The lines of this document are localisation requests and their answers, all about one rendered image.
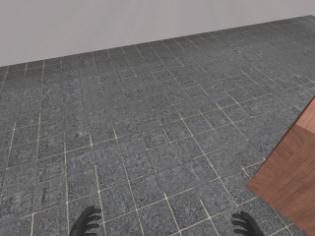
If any right robot hand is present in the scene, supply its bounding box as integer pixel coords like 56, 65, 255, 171
231, 210, 264, 236

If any left robot hand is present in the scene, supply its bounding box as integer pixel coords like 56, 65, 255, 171
68, 206, 102, 236

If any pedestal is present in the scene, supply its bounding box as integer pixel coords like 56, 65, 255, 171
246, 95, 315, 236

